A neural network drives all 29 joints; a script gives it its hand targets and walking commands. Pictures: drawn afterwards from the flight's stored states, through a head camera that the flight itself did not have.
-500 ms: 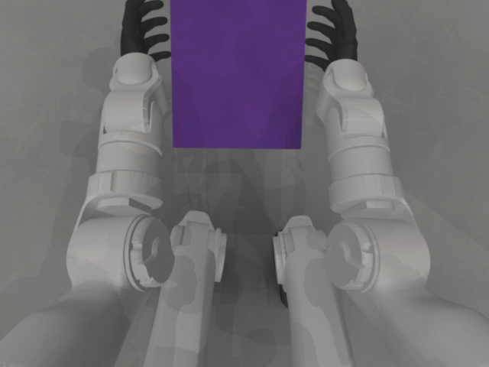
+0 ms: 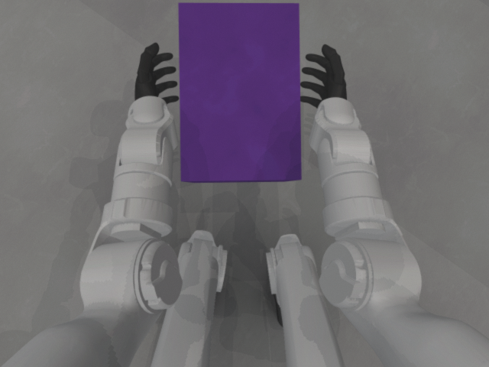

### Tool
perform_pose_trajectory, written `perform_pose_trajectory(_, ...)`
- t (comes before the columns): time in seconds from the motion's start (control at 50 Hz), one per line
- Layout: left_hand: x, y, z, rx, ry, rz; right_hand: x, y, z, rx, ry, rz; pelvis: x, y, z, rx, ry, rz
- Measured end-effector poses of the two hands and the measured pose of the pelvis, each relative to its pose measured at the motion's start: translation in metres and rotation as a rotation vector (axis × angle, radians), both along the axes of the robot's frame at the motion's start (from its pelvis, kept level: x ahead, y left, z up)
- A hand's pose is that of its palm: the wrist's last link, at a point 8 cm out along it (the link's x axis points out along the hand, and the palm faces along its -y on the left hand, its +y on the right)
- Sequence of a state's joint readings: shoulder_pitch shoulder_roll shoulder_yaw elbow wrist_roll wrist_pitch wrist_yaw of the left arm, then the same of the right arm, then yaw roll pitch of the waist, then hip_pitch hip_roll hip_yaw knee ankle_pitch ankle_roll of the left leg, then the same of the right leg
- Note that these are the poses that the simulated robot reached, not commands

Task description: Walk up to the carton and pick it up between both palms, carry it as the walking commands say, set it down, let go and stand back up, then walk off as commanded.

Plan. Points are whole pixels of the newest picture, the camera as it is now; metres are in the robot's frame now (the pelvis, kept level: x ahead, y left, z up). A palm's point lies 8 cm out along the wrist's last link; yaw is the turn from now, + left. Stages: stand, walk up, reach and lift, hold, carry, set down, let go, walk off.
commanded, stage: reach and lift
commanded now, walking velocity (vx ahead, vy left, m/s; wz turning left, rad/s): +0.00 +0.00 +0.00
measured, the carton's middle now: (239, 105) +0.53 +0.03 -0.16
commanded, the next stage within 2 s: none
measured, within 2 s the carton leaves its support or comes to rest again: neither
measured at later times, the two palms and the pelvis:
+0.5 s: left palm (136, 92) +0.47 +0.15 +0.01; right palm (354, 92) +0.49 -0.11 +0.01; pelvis +0.01 +0.00 +0.06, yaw +0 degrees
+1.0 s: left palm (113, 79) +0.45 +0.15 +0.08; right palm (389, 80) +0.47 -0.11 +0.09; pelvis +0.03 +0.00 +0.12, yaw +1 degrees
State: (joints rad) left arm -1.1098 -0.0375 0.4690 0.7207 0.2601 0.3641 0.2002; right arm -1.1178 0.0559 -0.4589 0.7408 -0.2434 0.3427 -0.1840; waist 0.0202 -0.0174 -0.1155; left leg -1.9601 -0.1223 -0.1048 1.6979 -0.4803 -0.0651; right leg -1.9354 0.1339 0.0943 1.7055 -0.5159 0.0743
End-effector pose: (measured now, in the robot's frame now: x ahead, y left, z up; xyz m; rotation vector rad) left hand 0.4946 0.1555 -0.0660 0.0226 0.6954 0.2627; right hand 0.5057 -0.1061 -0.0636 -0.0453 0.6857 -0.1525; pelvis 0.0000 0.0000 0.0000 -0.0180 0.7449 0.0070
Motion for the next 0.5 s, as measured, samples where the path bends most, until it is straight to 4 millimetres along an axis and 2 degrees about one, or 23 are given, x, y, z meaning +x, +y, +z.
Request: perform_pose_trajectory(0.5, -0.02, -0.004, 0.075, -0.001, -0.003, 0.007, -0.019, -0.003, 0.077, -0.004, -0.006, -0.012, 0.013, -0.001, 0.057, 0.007, -0.071, 0.002)
